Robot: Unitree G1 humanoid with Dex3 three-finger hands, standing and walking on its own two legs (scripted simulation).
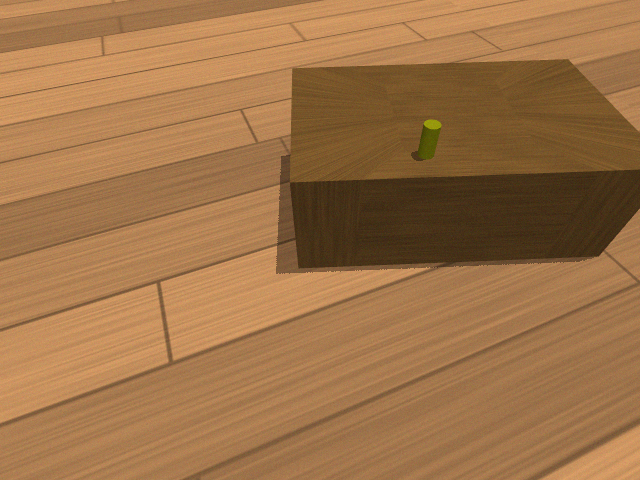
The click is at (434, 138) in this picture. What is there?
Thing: slim round
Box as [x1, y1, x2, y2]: [418, 119, 441, 158]
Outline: 436,120 431,119 426,120 424,122 418,149 418,155 422,158 430,158 433,156 441,125
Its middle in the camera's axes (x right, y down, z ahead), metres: +0.34 -0.32 +1.25
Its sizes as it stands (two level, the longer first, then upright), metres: 0.054 0.054 0.114
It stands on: a support 0.45 m high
